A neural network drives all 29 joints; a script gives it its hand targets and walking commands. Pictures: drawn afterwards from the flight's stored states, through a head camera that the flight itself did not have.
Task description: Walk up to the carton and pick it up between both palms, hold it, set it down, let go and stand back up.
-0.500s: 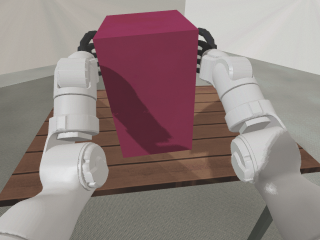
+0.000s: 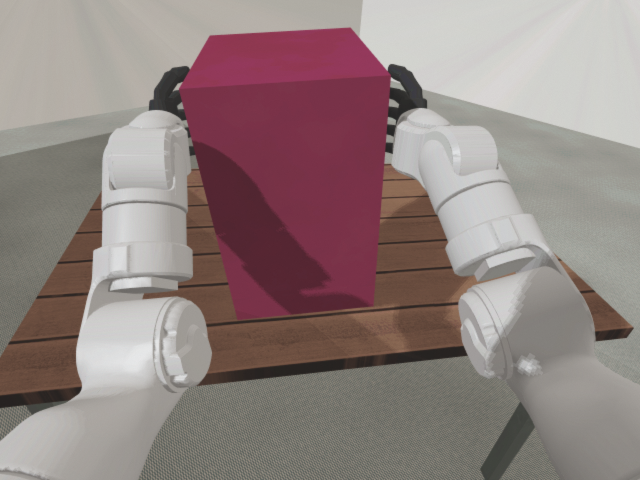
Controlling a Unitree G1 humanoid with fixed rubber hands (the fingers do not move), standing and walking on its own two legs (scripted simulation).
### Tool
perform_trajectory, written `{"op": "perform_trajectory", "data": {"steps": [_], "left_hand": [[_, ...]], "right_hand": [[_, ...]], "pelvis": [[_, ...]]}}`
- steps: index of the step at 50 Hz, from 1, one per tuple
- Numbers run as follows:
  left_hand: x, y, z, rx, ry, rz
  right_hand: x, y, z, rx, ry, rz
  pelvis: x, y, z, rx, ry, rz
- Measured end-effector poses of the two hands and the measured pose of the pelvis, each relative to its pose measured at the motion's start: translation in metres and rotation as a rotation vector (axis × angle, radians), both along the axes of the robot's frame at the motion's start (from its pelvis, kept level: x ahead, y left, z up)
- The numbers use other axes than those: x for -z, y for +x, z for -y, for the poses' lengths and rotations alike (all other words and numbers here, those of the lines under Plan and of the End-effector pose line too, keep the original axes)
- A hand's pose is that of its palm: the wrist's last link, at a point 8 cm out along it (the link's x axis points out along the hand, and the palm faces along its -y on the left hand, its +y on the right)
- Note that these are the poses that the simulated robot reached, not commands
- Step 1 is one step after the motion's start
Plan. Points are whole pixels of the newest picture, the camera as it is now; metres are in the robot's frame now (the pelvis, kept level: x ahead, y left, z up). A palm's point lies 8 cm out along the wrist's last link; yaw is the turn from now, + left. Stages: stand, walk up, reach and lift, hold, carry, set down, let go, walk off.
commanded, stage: hold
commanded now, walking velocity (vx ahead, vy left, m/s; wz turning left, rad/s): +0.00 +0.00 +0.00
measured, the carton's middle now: (293, 174) +0.39 -0.01 +0.26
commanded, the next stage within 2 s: none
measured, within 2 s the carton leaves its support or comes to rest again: neither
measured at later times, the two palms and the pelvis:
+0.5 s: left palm (163, 118) +0.38 +0.13 +0.34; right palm (409, 117) +0.36 -0.13 +0.34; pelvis -0.01 +0.00 +0.00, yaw +0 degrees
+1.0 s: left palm (166, 121) +0.38 +0.13 +0.33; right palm (410, 119) +0.36 -0.13 +0.34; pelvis +0.00 +0.00 +0.00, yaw -1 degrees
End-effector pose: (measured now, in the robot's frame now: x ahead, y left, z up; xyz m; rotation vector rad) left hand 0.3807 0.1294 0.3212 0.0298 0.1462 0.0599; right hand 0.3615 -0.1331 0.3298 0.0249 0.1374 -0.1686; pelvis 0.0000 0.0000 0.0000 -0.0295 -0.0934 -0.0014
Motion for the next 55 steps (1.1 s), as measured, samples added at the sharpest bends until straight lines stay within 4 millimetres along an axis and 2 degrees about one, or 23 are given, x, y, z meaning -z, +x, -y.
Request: {"op": "perform_trajectory", "data": {"steps": [8,17,34,55], "left_hand": [[-0.007,-0.005,0.006,-0.009,-0.012,0.003],[-0.02,-0.004,0.002,-0.021,-0.015,-0.004],[-0.01,-0.001,0.001,-0.008,-0.008,-0.004],[-0.016,-0.001,0.001,-0.017,-0.003,0.003]], "right_hand": [[-0.004,-0.005,0.005,-0.005,0.026,0.002],[-0.015,-0.002,0.001,-0.015,0.017,-0.006],[-0.009,-0.001,0.0,-0.005,0.008,-0.011],[-0.017,0.001,0.0,-0.009,0.029,-0.004]], "pelvis": [[0.0,-0.007,-0.002,0.024,0.002,-0.019],[0.0,-0.007,0.001,0.018,0.004,-0.037],[0.0,-0.007,0.001,0.004,0.0,-0.036],[0.0,0.0,0.0,0.01,0.001,-0.038]]}}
